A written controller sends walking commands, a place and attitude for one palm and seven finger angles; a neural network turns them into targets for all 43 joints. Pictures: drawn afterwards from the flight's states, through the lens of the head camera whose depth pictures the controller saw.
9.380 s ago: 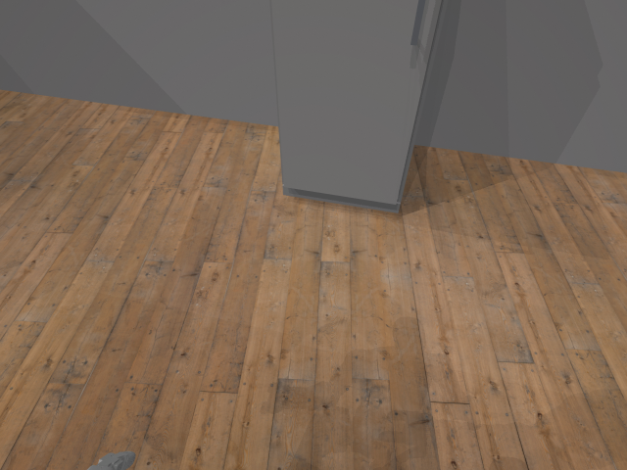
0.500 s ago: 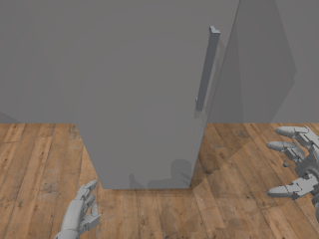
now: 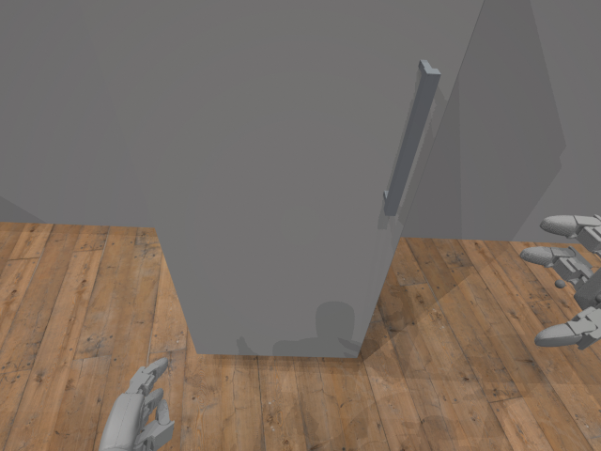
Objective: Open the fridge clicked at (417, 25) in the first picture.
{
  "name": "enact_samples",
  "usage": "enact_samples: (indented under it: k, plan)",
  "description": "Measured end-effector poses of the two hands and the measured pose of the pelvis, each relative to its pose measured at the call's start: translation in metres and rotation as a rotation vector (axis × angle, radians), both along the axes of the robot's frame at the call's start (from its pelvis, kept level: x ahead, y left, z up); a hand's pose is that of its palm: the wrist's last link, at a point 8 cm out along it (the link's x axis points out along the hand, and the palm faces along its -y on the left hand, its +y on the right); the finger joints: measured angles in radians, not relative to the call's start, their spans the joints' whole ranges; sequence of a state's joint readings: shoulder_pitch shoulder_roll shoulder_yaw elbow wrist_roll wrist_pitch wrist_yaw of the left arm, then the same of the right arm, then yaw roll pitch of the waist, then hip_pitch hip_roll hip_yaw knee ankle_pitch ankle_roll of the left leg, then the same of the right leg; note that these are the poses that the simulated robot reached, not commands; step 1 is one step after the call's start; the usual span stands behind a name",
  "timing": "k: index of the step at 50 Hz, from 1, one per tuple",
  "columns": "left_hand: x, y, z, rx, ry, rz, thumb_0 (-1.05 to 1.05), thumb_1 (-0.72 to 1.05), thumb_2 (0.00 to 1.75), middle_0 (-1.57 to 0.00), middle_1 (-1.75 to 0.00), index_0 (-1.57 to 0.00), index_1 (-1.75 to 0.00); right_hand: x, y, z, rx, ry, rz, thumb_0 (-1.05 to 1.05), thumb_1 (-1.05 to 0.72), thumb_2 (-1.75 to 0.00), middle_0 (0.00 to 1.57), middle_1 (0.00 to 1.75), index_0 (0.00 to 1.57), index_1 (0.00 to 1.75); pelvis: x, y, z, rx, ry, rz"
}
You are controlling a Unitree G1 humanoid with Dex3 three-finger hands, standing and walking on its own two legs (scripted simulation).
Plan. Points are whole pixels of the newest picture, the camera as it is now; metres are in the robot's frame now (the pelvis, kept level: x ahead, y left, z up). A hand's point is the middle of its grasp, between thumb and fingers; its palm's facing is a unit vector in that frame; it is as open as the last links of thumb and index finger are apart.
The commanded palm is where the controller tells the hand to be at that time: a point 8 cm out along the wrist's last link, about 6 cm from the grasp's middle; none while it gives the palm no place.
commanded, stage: raise the hand to about handle height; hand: right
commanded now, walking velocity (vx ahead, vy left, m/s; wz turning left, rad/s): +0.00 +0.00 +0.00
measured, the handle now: (405, 146) +0.54 -0.15 +0.16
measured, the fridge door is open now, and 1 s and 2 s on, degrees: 0 0 0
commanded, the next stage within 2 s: move the hooked fingers beside the handle in 0.28 s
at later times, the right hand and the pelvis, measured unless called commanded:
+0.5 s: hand (549, 278) +0.28 -0.26 +0.16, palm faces +0.06 +1.00 -0.04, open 14.0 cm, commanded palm +0.26 -0.30 +0.16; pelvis +0.00 +0.01 +0.00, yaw +0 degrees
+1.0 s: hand (511, 238) +0.34 -0.25 +0.16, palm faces +0.03 +1.00 -0.01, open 14.0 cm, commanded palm +0.32 -0.29 +0.16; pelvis +0.00 +0.00 +0.00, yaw +1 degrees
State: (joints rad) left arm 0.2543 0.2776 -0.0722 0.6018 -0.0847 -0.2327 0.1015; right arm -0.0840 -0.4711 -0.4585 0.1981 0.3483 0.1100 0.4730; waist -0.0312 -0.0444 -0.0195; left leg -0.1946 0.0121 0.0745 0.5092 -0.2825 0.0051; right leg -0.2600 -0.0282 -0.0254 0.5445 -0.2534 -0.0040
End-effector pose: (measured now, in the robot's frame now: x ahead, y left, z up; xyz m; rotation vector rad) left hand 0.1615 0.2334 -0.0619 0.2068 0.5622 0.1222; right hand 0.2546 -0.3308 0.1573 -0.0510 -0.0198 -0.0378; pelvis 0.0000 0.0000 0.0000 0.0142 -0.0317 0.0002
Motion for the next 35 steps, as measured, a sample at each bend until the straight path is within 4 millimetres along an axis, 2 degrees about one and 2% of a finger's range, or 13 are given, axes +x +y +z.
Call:
enact_samples:
  k: [5, 23, 29, 35]
  plan:
    - [0.003, 0.006, 0.002, 0.006, -0.012, 0.008, 0.02, 0.91, 0.9, -0.21, -0.3, -0.2, -0.3, -0.002, 0.008, 0.001, 0.001, -0.037, -0.012, -0.01, 0.5, -0.3, 0.3, 1.2, 0.3, 1.2, 0.002, 0.004, 0.0, -0.002, -0.006, 0.002]
    - [0.014, 0.005, 0.001, -0.02, -0.031, -0.004, 0.02, 0.91, 0.9, -0.21, -0.3, -0.2, -0.3, 0.0, 0.014, 0.005, 0.003, -0.029, -0.018, -0.01, 0.5, -0.3, 0.3, 1.2, 0.3, 1.2, 0.003, 0.011, 0.0, -0.006, -0.007, -0.003]
    - [0.009, 0.006, -0.001, -0.008, -0.012, 0.004, 0.01, 0.91, 0.9, -0.21, -0.3, -0.2, -0.3, 0.011, 0.017, 0.003, 0.014, -0.029, -0.017, -0.01, 0.5, -0.3, 0.3, 1.2, 0.3, 1.2, 0.0, 0.011, -0.001, -0.005, -0.007, -0.007]
    - [0.001, 0.007, -0.003, -0.003, 0.009, 0.023, 0.01, 0.91, 0.9, -0.21, -0.3, -0.2, -0.3, 0.031, 0.027, 0.004, 0.021, -0.029, 0.009, -0.01, 0.5, -0.3, 0.3, 1.2, 0.3, 1.2, -0.002, 0.009, -0.001, -0.005, -0.002, -0.005]
